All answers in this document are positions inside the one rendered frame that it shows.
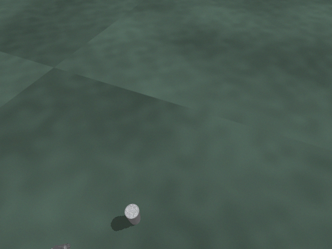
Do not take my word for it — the cup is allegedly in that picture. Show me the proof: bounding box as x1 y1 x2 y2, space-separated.
124 204 141 225

